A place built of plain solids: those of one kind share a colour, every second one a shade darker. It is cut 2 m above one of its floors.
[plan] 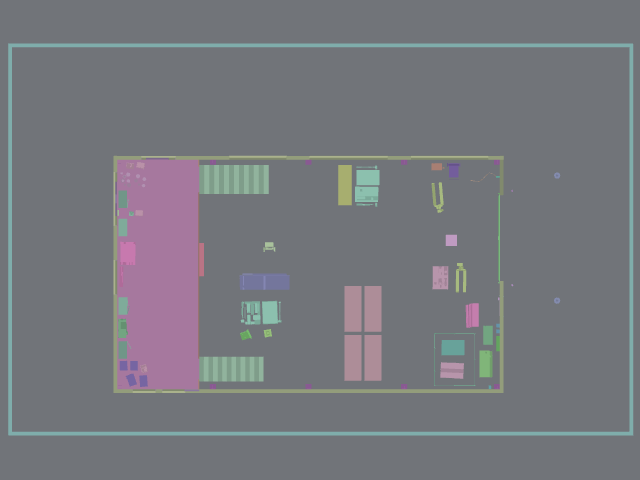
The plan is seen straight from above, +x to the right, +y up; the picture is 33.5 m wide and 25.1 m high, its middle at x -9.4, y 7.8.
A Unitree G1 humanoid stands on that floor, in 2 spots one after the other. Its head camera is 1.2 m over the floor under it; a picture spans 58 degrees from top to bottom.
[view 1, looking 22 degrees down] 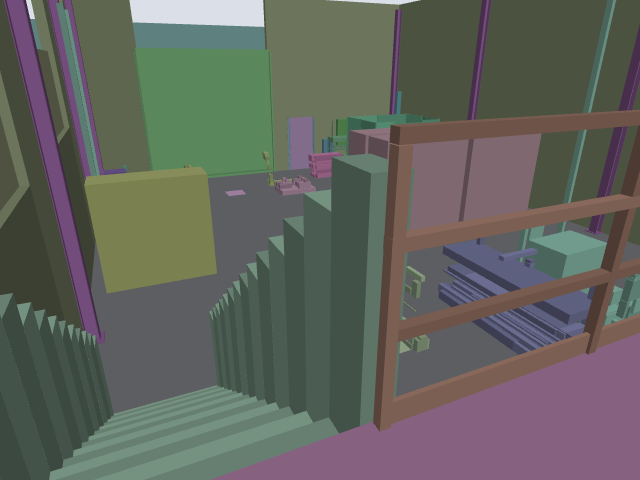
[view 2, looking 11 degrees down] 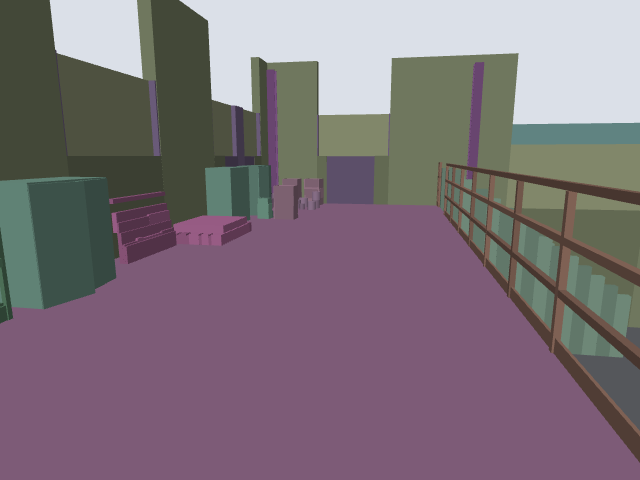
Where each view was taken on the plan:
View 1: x -16.74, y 10.96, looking -24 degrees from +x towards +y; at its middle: stair_insitu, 1.63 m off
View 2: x -16.74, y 1.05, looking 100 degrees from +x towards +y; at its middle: raised_floor_deck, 6.29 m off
